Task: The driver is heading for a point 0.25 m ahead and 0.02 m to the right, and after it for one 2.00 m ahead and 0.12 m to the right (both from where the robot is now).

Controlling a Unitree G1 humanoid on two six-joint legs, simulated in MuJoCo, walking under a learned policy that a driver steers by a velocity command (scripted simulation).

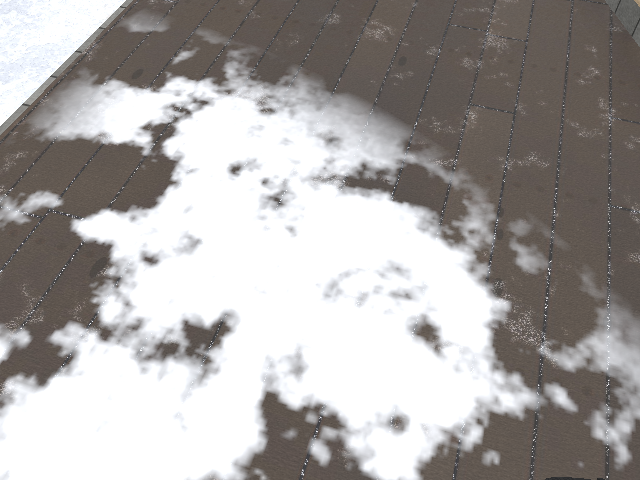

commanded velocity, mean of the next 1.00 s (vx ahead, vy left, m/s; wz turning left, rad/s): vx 0.50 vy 0.00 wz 0.00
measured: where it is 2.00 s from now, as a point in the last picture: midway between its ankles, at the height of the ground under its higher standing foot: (353, 245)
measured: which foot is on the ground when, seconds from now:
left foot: down 0.00-0.58, up 0.60-1.00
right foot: down 0.00-0.02, up 0.04-0.54, down 0.56-1.00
